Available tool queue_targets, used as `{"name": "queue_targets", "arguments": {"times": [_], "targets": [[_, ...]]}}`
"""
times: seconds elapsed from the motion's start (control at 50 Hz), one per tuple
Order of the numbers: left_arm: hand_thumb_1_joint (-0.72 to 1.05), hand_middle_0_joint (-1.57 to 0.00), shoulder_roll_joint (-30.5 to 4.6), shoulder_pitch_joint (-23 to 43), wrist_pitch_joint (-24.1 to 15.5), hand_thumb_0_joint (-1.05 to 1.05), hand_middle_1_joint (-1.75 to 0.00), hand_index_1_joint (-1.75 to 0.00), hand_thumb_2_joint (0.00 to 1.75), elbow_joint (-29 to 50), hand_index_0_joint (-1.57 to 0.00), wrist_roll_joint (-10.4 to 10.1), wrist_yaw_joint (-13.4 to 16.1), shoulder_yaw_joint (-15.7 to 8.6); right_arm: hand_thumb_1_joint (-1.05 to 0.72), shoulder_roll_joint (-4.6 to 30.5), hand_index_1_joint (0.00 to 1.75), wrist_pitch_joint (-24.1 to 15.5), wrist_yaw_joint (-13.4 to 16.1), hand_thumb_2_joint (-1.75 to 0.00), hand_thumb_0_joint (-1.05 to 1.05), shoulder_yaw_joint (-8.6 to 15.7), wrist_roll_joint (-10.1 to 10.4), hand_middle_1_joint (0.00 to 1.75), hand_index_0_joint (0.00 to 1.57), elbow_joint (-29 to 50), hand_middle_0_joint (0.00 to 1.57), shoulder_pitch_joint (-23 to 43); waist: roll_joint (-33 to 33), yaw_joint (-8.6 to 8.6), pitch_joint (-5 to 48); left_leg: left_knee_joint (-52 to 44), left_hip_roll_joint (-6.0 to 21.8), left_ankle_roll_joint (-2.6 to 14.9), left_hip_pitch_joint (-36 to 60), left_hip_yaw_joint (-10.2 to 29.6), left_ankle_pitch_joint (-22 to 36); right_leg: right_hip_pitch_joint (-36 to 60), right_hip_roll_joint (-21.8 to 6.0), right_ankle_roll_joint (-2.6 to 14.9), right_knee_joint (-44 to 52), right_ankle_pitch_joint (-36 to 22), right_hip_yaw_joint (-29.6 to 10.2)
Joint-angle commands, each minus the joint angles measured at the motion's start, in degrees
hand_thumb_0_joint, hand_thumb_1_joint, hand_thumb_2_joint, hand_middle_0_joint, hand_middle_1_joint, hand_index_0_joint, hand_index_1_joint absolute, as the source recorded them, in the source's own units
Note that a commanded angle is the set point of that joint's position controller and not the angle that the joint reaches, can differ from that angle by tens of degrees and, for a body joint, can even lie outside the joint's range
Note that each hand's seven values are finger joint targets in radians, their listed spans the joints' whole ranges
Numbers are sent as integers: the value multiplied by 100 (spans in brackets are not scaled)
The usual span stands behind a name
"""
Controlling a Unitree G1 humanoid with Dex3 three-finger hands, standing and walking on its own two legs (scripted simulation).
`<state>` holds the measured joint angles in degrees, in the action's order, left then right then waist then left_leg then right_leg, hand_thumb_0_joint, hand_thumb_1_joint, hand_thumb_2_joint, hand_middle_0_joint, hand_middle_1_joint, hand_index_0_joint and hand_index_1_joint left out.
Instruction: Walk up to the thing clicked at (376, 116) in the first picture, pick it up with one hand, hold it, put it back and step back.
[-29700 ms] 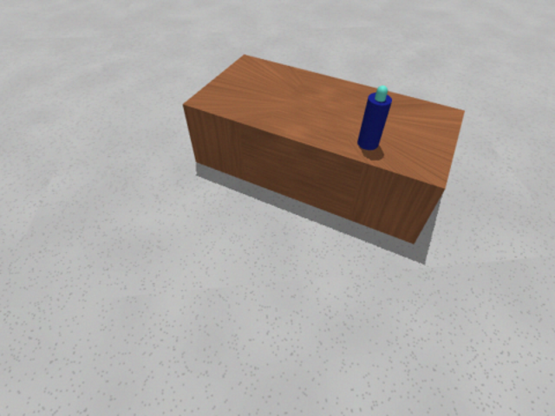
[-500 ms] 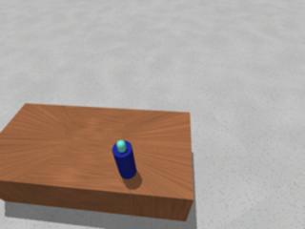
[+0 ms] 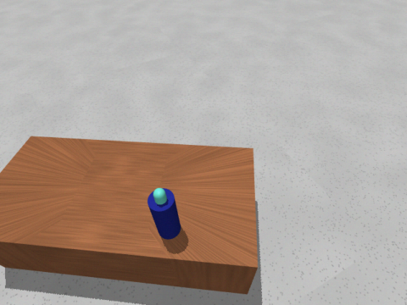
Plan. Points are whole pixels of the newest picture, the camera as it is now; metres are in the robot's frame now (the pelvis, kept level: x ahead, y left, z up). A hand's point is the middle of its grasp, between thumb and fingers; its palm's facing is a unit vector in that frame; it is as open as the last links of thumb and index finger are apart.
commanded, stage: stand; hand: left
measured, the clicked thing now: (164, 211) +0.48 +0.16 -0.29
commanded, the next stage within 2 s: none
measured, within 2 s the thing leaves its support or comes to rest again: neither
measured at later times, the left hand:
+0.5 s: hand out of the picture +0.08 +0.25 -0.15, palm faces +0.01 -0.93 -0.36, open 8.1 cm
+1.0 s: hand out of the picture +0.07 +0.24 -0.15, palm faces +0.00 -0.93 -0.36, open 7.4 cm
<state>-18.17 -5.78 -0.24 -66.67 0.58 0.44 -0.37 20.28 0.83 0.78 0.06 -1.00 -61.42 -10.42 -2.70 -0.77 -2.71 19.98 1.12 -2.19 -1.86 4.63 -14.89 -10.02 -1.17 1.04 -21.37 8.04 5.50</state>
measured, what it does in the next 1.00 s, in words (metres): stands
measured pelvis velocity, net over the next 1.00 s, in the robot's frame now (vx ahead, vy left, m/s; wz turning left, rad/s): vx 0.00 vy -0.01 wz -0.01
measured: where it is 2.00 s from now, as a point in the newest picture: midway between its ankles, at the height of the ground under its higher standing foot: outside the picture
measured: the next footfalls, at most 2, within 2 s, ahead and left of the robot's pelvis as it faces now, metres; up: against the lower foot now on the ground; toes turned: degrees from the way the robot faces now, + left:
none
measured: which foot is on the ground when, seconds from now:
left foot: down 0.00-1.00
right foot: down 0.00-1.00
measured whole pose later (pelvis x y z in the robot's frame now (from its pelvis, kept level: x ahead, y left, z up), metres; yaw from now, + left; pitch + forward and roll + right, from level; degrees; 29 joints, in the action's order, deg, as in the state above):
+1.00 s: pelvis +0.00 -0.01 +0.00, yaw -1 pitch -3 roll +0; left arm -18.7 -6.1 -0.4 -65.9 0.3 -0.4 -0.9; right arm 20.2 0.5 0.2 0.2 -1.1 -62.4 -10.6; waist -2.3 -0.4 -3.2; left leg 18.8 2.1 -2.8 -1.6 4.2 -14.6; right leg -10.3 -0.2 1.8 -20.8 7.9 5.2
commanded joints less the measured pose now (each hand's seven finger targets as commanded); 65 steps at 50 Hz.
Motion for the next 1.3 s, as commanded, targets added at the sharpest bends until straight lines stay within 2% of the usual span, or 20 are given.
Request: {"name": "queue_targets", "arguments": {"times": [0.0, 0.1, 0.14, 0.26, 0.3, 0.42, 0.52, 0.62, 0.72, 0.78, 0.86, 0.9, 0.96, 1.02, 1.06, 1.12, 1.2, 1.22, 1.26, 1.28], "targets": [[-29, -20, -1320, 288, -103, 0, -30, -30, 33, 298, -20, 24, 67, -266, -90, 1050, 30, -109, 86, -90, 0, 182, -22, 30, 20, 283, 20, 94, 275, 2, 194, -478, 448, 257, -825, 261, 718, 696, -657, -14, 343, -295, -753], [11, -20, -1301, 325, -113, 0, -30, -30, 73, 331, -20, 17, 62, -278, -90, 1081, 30, -132, 83, -90, 0, 186, -27, 30, 20, 280, 20, 141, 238, 16, 331, -464, 482, 240, -743, 224, 968, 826, -682, 9, 271, -702, -744], [27, -20, -1309, 308, -116, 0, -30, -30, 89, 315, -20, 9, 59, -277, -90, 1089, 30, -127, 84, -90, 0, 189, -13, 30, 20, 264, 20, 170, 237, -4, 296, -492, 475, 249, -729, 234, 867, 803, -675, 2, 300, -595, -750], [75, -20, -1324, 342, -123, 0, -30, -30, 90, 350, -20, 13, 52, -289, -90, 1114, 30, -133, 78, -90, 0, 199, -19, 30, 20, 272, 20, 186, 229, 16, 364, -511, 495, 234, -717, 207, 982, 877, -680, 17, 271, -745, -738], [90, -20, -1329, 333, -125, 0, -30, -30, 90, 350, -20, 14, 47, -289, -90, 1110, 30, -141, 75, -90, 0, 206, -15, 30, 20, 265, 20, 212, 208, 16, 342, -511, 506, 245, -644, 217, 916, 786, -675, 26, 304, -630, -750], [90, -20, -1331, 312, -130, 0, -30, -30, 90, 347, -20, 15, 35, -301, -90, 1085, 30, -129, 51, -90, 0, 208, -23, 30, 20, 253, 20, 204, 243, 4, 117, -575, 490, 276, -841, 221, 557, 679, -644, 14, 422, -141, -779], [90, -20, -1344, 322, -130, 0, -30, -30, 90, 384, -20, 17, 28, -315, -90, 1093, 30, -134, 51, -90, 0, 226, -26, 30, 20, 255, 20, 181, 223, 38, 229, -532, 495, 280, -761, 206, 516, 687, -680, 54, 427, -107, -841], [90, -20, -1390, 335, -130, 0, -30, -30, 90, 399, -20, 2, 7, -329, -90, 1078, 30, -135, 31, -90, 0, 217, -35, 30, 20, 229, 20, 128, 274, 8, 75, -583, 476, 264, -906, 205, 342, 604, -663, 36, 516, 327, -884], [90, -20, -1345, 261, -128, 0, -30, -30, 90, 406, -20, 2, -5, -317, -90, 1103, 30, -156, 35, -90, 0, 217, -32, 30, 20, 235, 20, 133, 177, 0, 241, -605, 521, 275, -809, 223, 468, 712, -670, 69, 391, 21, -867], [90, -20, -1399, 294, -127, 0, -30, -30, 90, 411, -20, 0, -9, -328, -90, 1070, 30, -151, 28, -90, 0, 209, -29, 30, 20, 239, 20, 119, 280, 21, 171, -567, 480, 260, -838, 190, 377, 600, -665, 46, 490, 318, -913], [90, -20, -1381, 239, -133, 0, -30, -30, 90, 421, -20, 6, -2, -314, -90, 1105, 30, -154, 29, -90, 0, 229, -29, 30, 20, 250, 20, 122, 326, 31, 326, -497, 465, 264, -709, 159, 512, 686, -696, 65, 501, 97, -926], [90, -20, -1383, 216, -134, 0, -30, -30, 90, 420, -20, 0, -3, -308, -90, 1097, 30, -150, 25, -90, 0, 217, -19, 30, 20, 220, 20, 75, 329, 23, 222, -496, 449, 256, -729, 159, 450, 617, -671, 39, 569, 260, -941], [90, -20, -1369, 253, -144, 0, -30, -30, 90, 445, -20, -15, -2, -315, -90, 1082, 30, -152, 32, -90, 0, 194, -23, 30, 20, 219, 20, 75, 221, 35, 252, -534, 496, 258, -753, 179, 592, 671, -670, 64, 415, -266, -881], [90, -20, -1356, 210, -140, 0, -30, -30, 90, 445, -20, -21, -1, -308, -90, 1116, 30, -168, 34, -90, 0, 206, -22, 30, 20, 232, 20, 86, 271, 37, 380, -493, 506, 252, -610, 137, 723, 740, -689, 65, 371, -482, -894], [90, -20, -1336, 237, -138, 0, -30, -30, 90, 448, -20, -20, 1, -307, -90, 1114, 30, -158, 35, -90, 0, 207, -19, 30, 20, 213, 20, 107, 258, 18, 276, -519, 510, 250, -733, 142, 647, 757, -658, 56, 382, -351, -871], [90, -20, -1361, 205, -142, 0, -30, -30, 90, 447, -20, -22, -4, -314, -90, 1124, 30, -169, 39, -90, 0, 203, -20, 30, 20, 230, 20, 130, 252, 20, 290, -557, 509, 245, -672, 151, 729, 732, -654, 58, 354, -498, -853], [90, -20, -1320, 264, -151, 0, -30, -30, 90, 473, -20, -17, -2, -305, -90, 1137, 30, -182, 46, -90, 0, 195, -12, 30, 20, 228, 20, 132, 202, 48, 403, -529, 566, 238, -624, 150, 1040, 857, -669, 56, 208, -1008, -819], [90, -20, -1332, 237, -147, 0, -30, -30, 90, 459, -20, -22, 3, -308, -90, 1123, 30, -178, 43, -90, 0, 192, -13, 30, 20, 221, 20, 149, 225, 14, 393, -537, 548, 227, -600, 138, 972, 831, -659, 38, 243, -897, -813], [90, -20, -1327, 251, -150, 0, -30, -30, 90, 469, -20, -14, 7, -303, -90, 1161, 30, -174, 53, -90, 0, 202, -10, 30, 20, 231, 20, 200, 213, 32, 438, -498, 562, 237, -534, 141, 1062, 823, -669, 46, 228, -1085, -814], [90, -20, -1370, 274, -139, 0, -30, -30, 90, 467, -20, -22, 11, -313, -90, 1126, 30, -169, 57, -90, 0, 203, -22, 30, 20, 233, 20, 195, 275, 41, 387, -531, 547, 225, -555, 124, 980, 780, -668, 50, 244, -942, -806]]}}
